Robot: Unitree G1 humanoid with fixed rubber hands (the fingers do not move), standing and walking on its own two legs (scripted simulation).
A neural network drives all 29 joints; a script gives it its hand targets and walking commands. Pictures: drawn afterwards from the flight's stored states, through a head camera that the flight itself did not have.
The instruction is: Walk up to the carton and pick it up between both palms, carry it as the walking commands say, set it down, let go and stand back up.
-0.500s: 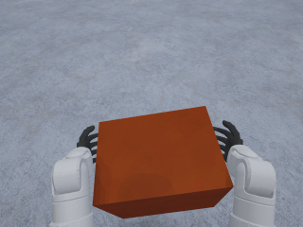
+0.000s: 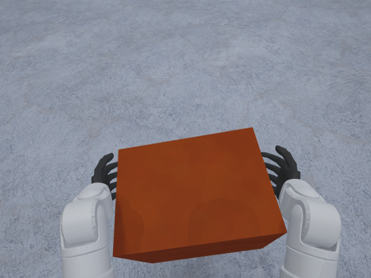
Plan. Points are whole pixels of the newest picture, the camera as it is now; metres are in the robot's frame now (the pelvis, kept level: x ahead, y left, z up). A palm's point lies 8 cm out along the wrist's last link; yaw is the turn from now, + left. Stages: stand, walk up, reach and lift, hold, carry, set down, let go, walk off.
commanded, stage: carry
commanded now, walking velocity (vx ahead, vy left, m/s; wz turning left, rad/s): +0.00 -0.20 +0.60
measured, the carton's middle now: (196, 203) +0.27 -0.01 +0.01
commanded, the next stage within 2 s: none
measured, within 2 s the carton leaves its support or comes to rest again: neither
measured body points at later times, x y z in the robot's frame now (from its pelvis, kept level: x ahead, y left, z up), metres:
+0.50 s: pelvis +0.01 -0.09 +0.00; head +0.00 -0.11 +0.45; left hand +0.21 +0.16 +0.09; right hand +0.32 -0.18 +0.09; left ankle -0.04 +0.03 -0.67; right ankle +0.05 -0.17 -0.71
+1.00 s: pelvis +0.01 -0.18 +0.00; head +0.01 -0.17 +0.45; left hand +0.12 +0.14 +0.07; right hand +0.34 -0.15 +0.08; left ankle -0.03 -0.04 -0.71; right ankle +0.09 -0.26 -0.72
